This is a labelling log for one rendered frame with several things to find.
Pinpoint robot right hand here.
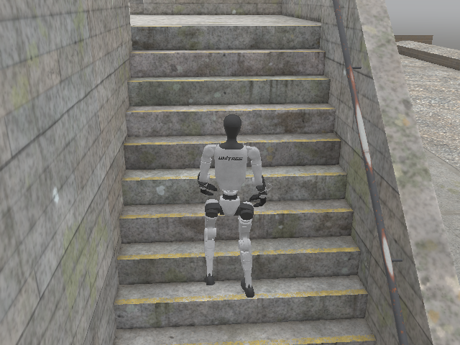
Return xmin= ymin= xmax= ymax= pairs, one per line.
xmin=249 ymin=194 xmax=266 ymax=207

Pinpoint robot right thigh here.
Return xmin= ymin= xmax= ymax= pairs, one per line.
xmin=238 ymin=201 xmax=254 ymax=252

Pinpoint robot left hand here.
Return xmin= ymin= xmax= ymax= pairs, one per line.
xmin=201 ymin=183 xmax=217 ymax=196

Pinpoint robot left upper arm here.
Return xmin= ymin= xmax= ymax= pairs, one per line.
xmin=198 ymin=144 xmax=217 ymax=183

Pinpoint robot left shin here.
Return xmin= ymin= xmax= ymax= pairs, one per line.
xmin=204 ymin=228 xmax=215 ymax=277

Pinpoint robot right upper arm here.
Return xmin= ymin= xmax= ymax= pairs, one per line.
xmin=247 ymin=146 xmax=263 ymax=186

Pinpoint robot right forearm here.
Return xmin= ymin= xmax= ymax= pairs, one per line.
xmin=256 ymin=175 xmax=267 ymax=198

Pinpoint robot left forearm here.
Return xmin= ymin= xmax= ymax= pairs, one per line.
xmin=198 ymin=173 xmax=208 ymax=190

